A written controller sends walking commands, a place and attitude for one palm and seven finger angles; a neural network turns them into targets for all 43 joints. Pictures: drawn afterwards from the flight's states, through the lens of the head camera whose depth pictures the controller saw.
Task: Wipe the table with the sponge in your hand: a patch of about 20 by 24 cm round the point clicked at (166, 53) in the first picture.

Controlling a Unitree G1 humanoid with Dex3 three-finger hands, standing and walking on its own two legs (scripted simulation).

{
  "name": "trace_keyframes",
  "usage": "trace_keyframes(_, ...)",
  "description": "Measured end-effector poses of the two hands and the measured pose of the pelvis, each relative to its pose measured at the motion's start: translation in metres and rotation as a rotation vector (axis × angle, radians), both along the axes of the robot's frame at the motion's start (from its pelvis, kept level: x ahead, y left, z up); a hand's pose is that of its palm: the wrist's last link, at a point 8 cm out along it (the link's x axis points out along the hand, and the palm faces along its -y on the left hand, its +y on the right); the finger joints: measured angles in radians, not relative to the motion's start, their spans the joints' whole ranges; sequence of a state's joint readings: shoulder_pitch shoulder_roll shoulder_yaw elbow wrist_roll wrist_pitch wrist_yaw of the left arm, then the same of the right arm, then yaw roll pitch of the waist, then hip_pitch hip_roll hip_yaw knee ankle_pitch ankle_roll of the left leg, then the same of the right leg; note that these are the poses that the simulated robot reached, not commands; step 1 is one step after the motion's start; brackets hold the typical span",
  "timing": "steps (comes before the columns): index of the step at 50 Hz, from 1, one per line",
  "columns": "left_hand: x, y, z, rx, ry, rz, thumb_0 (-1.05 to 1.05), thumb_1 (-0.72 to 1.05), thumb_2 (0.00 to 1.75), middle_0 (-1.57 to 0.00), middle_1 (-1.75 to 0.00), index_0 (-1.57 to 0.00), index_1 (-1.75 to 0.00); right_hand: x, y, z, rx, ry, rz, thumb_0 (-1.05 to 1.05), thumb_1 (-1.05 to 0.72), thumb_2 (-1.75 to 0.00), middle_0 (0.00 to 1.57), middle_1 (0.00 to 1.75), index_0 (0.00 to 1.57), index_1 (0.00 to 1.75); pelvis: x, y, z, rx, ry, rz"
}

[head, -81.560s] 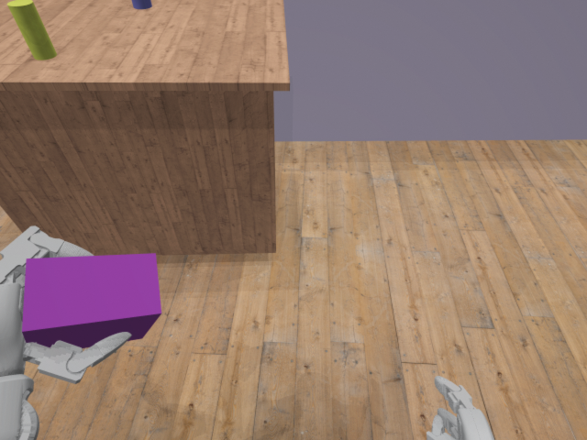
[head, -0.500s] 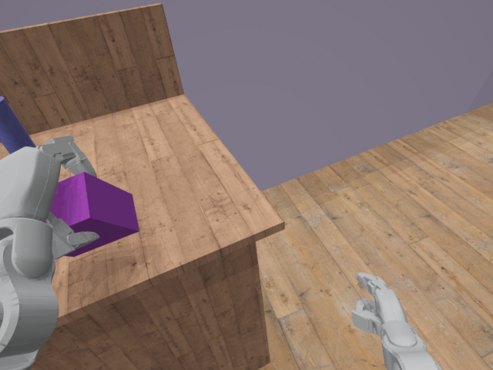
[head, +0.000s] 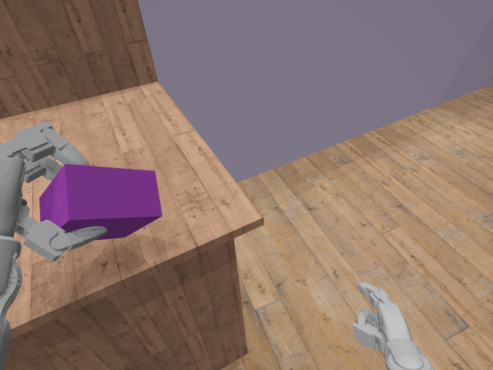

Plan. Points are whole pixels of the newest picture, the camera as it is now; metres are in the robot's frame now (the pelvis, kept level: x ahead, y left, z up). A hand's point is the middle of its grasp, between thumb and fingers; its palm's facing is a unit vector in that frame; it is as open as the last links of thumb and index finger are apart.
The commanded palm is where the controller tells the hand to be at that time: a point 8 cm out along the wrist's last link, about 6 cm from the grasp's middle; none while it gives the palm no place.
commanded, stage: step back with the hand held close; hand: left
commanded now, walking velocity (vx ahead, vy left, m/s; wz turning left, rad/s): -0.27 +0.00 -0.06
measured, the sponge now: (112, 206) +0.26 +0.21 +0.20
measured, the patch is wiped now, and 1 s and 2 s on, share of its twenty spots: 1.00 1.00 1.00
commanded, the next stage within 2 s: stop stepping back and stand still in 0.78 s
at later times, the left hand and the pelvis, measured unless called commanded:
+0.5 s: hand out of the picture +0.11 +0.28 +0.27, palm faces +0.50 -0.80 -0.34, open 10.1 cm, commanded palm +0.07 +0.33 +0.29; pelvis -0.09 +0.05 -0.02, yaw +1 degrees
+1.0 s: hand out of the picture +0.01 +0.32 +0.29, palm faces +0.47 -0.83 -0.30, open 10.0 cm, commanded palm -0.06 +0.36 +0.29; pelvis -0.23 +0.09 -0.01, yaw -2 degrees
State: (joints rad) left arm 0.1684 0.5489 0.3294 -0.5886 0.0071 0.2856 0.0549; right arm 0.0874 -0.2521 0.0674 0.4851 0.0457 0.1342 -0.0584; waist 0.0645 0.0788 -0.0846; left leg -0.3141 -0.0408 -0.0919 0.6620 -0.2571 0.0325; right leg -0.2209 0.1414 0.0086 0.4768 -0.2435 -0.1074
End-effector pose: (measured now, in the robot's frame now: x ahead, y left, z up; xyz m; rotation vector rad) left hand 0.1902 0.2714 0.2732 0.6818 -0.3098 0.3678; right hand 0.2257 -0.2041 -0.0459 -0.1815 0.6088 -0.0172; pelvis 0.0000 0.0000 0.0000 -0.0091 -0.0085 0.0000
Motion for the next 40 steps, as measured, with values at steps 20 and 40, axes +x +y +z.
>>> trace_keyframes(20, -0.079, 0.032, 0.001, -0.037, -0.339, -0.136, -0.01, -0.6, 1.02, -0.78, -1.44, -0.83, -1.41, -0.175, -0.016, -0.054, -0.101, 0.295, -0.232, 0.01, -0.9, -0.9, 0.2, 0.3, 0.2, 0.3, -0.064, 0.035, -0.013, -0.032, 0.014, 0.013)
trace_keyframes(40, -0.191, 0.062, 0.003, -0.136, -0.407, -0.145, -0.01, -0.61, 1.03, -0.78, -1.45, -0.83, -1.42, -0.203, 0.066, -0.026, -0.021, 0.105, -0.044, 0.01, -0.9, -0.9, 0.2, 0.3, 0.2, 0.3, -0.167, 0.066, -0.006, -0.031, 0.024, -0.02)
